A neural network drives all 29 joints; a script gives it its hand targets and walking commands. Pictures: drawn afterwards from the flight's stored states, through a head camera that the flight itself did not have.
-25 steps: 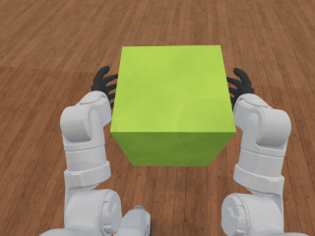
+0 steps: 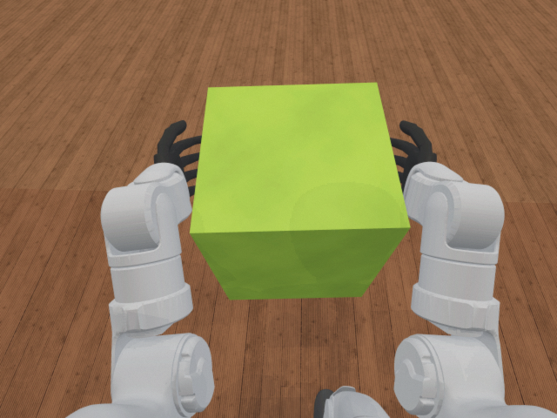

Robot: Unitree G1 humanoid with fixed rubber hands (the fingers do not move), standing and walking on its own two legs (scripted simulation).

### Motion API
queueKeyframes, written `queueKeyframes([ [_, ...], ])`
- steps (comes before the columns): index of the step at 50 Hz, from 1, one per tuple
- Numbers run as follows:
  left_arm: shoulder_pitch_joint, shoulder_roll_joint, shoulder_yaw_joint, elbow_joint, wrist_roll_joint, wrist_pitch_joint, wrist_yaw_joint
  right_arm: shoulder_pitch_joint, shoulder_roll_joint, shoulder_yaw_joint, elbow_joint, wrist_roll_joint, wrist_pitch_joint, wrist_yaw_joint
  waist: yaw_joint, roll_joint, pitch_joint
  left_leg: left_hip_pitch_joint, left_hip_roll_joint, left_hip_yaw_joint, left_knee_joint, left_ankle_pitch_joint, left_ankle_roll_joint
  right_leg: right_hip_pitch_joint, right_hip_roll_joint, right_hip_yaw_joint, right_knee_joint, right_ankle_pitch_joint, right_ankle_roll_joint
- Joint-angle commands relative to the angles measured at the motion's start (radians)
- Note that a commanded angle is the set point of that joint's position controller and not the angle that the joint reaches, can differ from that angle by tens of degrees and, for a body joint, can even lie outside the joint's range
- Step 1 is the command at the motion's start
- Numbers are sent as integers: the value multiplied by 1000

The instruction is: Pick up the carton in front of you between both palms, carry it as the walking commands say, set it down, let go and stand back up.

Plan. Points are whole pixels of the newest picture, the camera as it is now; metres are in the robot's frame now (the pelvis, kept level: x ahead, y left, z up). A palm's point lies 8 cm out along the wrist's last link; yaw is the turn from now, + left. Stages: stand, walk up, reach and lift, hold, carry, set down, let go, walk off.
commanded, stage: carry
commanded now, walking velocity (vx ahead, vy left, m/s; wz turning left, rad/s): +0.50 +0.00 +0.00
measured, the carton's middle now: (294, 204) +0.37 +0.00 +0.09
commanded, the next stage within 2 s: none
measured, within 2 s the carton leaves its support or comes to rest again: neither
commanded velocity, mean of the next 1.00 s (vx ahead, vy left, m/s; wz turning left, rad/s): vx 0.50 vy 0.00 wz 0.00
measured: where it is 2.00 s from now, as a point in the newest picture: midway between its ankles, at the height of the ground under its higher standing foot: (286, 182)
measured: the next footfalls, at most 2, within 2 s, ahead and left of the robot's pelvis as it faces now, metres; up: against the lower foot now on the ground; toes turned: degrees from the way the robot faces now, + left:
right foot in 0.02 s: +0.19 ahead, -0.10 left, +0.02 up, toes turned -8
left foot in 0.44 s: +0.40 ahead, +0.10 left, +0.04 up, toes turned +5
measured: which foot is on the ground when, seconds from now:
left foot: down 0.00-0.04, up 0.06-0.42, down 0.44-0.90, up 0.92-1.00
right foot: up 0.00-0.00, down 0.02-0.44, up 0.46-0.86, down 0.88-1.00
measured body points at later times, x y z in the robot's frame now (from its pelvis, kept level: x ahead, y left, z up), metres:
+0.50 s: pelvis +0.28 +0.01 +0.02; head +0.28 +0.02 +0.47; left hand +0.66 +0.16 +0.18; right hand +0.64 -0.14 +0.18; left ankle +0.36 +0.09 -0.70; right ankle +0.16 -0.10 -0.66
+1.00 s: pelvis +0.55 -0.03 +0.05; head +0.58 -0.04 +0.50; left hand +0.91 +0.14 +0.18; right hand +0.93 -0.16 +0.17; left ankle +0.45 +0.09 -0.58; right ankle +0.62 -0.10 -0.67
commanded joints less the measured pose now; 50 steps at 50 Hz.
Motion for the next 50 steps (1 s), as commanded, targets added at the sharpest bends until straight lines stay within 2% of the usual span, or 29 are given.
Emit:
queueKeyframes([
  [1,-545,-784,-584,106,-265,12,-110,-635,800,607,-27,273,23,106,123,-378,-564,-603,-109,-39,804,-28,-11,1008,-336,728,-249,145,-251],
  [2,-576,-845,-608,77,-288,6,-117,-662,836,607,-30,282,16,106,130,-256,-532,-684,-55,-90,908,-21,18,989,-318,681,-229,197,-256],
  [3,-628,-888,-635,19,-316,-5,-126,-700,872,609,-42,296,7,109,141,-151,-490,-684,-23,-102,924,1,28,905,-286,582,-195,279,-225],
  [5,-762,-971,-703,-71,-389,-22,-147,-701,904,588,-52,264,-11,104,108,-40,-460,-647,30,-111,841,76,27,780,-274,462,-228,171,-190],
  [8,-782,-979,-730,-103,-421,-39,-155,-672,888,597,-62,228,-25,88,95,-106,-462,-611,24,-64,725,109,31,716,-242,369,-264,83,-176],
  [11,-712,-926,-725,-78,-405,-39,-152,-628,835,611,-64,202,-29,78,100,-137,-436,-606,30,-38,539,140,23,715,-231,294,-287,139,-187],
  [16,-645,-840,-691,-17,-368,-10,-136,-597,764,607,-49,209,6,82,104,-161,-366,-436,-12,48,218,268,33,636,-193,173,-271,232,-147],
  [18,-620,-810,-666,30,-340,6,-128,-569,742,581,3,207,24,89,78,-154,-358,-289,-54,100,112,288,40,583,-182,129,-209,291,-120],
  [19,-616,-805,-657,47,-326,12,-124,-550,741,569,33,208,30,92,37,-125,-386,-134,-89,135,60,285,47,530,-154,76,-84,375,-91],
  [20,-616,-804,-648,68,-314,19,-120,-536,737,553,67,207,34,96,-14,-50,-437,80,-38,72,23,248,79,423,-113,18,102,393,-40],
  [21,-618,-806,-635,84,-308,24,-117,-542,717,535,90,203,33,97,-37,171,-492,314,202,-327,-1,221,165,148,-33,13,364,125,18],
  [22,-630,-818,-636,95,-310,24,-116,-556,737,526,104,205,27,98,-43,362,-480,449,344,-700,-93,355,275,-145,96,55,589,-298,38],
  [23,-637,-837,-619,112,-298,21,-111,-590,778,535,89,225,26,104,-36,250,-478,459,336,-690,-67,423,306,-231,55,134,713,-305,9],
  [25,-649,-887,-571,114,-275,8,-109,-704,874,593,20,294,12,124,-22,46,-425,347,292,-512,-32,480,237,-250,-6,154,739,-234,1],
  [26,-661,-915,-572,98,-271,0,-110,-766,925,626,-18,334,-2,134,-15,21,-412,280,276,-436,-58,473,214,-215,-32,154,689,-182,6],
  [28,-678,-950,-591,70,-262,-18,-110,-842,983,665,-76,382,-26,146,-5,66,-412,217,247,-373,-95,415,190,-167,-36,125,636,-130,7],
  [30,-664,-939,-618,45,-252,-30,-102,-814,974,666,-82,389,-36,144,-10,108,-415,251,233,-331,-113,412,203,-194,-29,103,567,-94,10],
  [34,-625,-864,-642,-7,-241,-26,-92,-740,895,666,-115,371,-34,129,-25,112,-397,290,216,-238,-118,493,215,-202,-30,68,354,-66,18],
  [38,-580,-799,-641,-3,-247,2,-94,-663,817,648,-92,331,-8,116,-36,148,-342,245,177,-124,-103,586,178,-53,14,-20,72,-1,8],
  [40,-563,-783,-629,26,-253,16,-101,-624,792,630,-56,303,5,111,3,173,-357,203,161,-62,0,774,138,132,64,-81,-53,24,-9],
  [41,-551,-782,-621,44,-258,19,-105,-618,789,625,-49,296,10,109,59,131,-403,131,131,13,159,887,98,335,102,-132,-134,55,-16],
  [42,-532,-777,-608,75,-257,21,-108,-616,778,616,-24,285,16,105,117,52,-494,-55,93,29,366,744,44,650,21,-11,-125,24,-50],
  [43,-528,-755,-592,97,-256,18,-108,-618,784,612,-26,281,21,103,116,-249,-589,-324,-5,20,626,378,-10,889,-264,475,-159,18,-153],
  [44,-543,-777,-587,99,-268,12,-108,-630,794,610,-38,273,22,104,124,-377,-575,-596,-115,-41,834,-21,-13,1017,-335,737,-245,171,-262],
  [45,-577,-843,-613,64,-293,5,-115,-653,832,606,-33,283,15,105,128,-253,-548,-672,-56,-95,928,-19,16,991,-316,680,-223,208,-263],
  [46,-621,-890,-642,13,-320,-5,-126,-692,867,612,-52,293,5,107,135,-135,-498,-667,-21,-110,932,7,26,898,-280,587,-198,279,-225],
  [47,-702,-933,-680,-42,-360,-14,-138,-692,888,595,-48,276,-3,107,119,-75,-468,-666,7,-117,878,48,26,837,-280,512,-201,250,-203],
  [48,-757,-970,-702,-79,-389,-23,-147,-698,905,594,-62,264,-12,103,104,-42,-466,-633,28,-114,838,83,23,778,-269,461,-235,168,-184],
  [50,-801,-992,-728,-118,-424,-36,-157,-687,902,597,-72,239,-23,93,92,-79,-473,-598,27,-75,779,122,29,718,-243,381,-258,102,-167],
])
